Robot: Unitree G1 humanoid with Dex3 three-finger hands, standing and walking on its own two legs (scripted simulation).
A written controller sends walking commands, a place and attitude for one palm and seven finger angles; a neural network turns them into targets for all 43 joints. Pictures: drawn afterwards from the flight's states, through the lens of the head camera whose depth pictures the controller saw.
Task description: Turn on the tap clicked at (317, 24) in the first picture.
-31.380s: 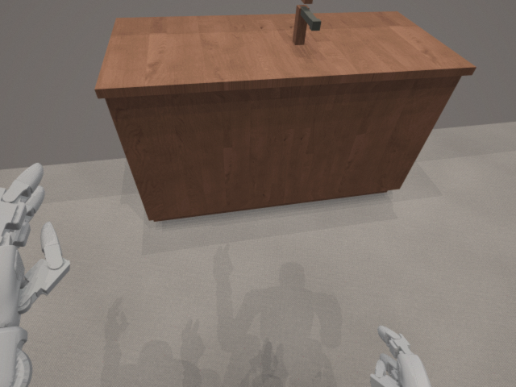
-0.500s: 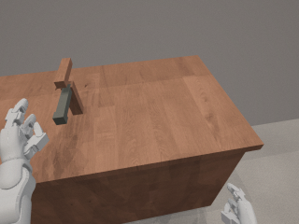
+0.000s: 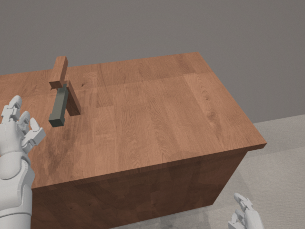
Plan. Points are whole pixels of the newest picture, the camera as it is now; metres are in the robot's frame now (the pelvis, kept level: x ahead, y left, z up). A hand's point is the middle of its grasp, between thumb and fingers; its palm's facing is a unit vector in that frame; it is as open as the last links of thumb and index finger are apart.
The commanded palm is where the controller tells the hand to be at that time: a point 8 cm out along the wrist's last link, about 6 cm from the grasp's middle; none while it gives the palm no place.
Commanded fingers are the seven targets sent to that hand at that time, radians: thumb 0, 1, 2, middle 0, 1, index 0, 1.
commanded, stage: reach beside the lever's end, fingers flat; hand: left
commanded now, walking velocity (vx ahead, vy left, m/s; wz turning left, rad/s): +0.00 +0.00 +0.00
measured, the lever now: (57, 119) +0.34 +0.29 +0.12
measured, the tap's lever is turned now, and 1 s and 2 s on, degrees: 0 4 22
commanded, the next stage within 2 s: push the lever round in 0.42 s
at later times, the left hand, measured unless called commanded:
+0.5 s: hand (44, 129) +0.30 +0.30 +0.12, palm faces +0.50 -0.86 -0.09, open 7.8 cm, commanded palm +0.26 +0.34 +0.11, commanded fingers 0.00 0.90 0.90 -0.15 -0.15 -0.15 -0.15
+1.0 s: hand (55, 127) +0.32 +0.28 +0.12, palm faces +0.50 -0.86 -0.09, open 7.8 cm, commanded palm +0.27 +0.32 +0.11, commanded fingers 0.00 0.90 0.90 -0.15 -0.15 -0.15 -0.15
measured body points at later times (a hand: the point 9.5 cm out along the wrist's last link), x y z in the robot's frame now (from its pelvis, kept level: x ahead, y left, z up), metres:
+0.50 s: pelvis +0.00 +0.00 +0.00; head +0.00 -0.01 +0.45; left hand +0.27 +0.35 +0.13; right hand +0.17 -0.23 -0.09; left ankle +0.04 +0.13 -0.73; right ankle -0.01 -0.09 -0.73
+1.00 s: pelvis +0.00 +0.00 +0.00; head +0.01 -0.01 +0.45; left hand +0.28 +0.33 +0.13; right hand +0.18 -0.23 -0.09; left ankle +0.04 +0.13 -0.73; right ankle -0.01 -0.09 -0.73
